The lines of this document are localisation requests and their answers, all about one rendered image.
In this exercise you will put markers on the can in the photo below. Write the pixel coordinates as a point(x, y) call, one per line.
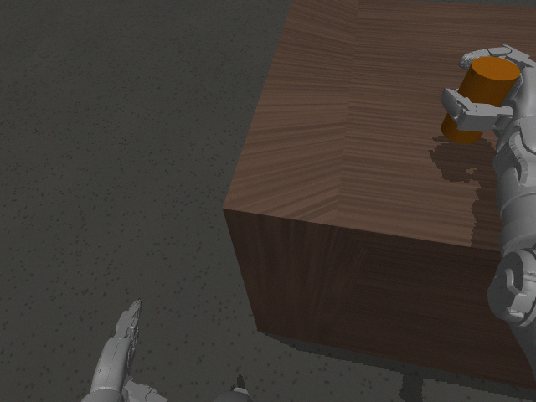
point(488, 81)

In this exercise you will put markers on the left robot hand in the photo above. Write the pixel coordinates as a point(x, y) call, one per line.
point(114, 365)

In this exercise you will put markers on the right robot hand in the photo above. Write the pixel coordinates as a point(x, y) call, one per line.
point(520, 101)

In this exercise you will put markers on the right robot arm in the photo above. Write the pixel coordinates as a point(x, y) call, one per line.
point(512, 292)

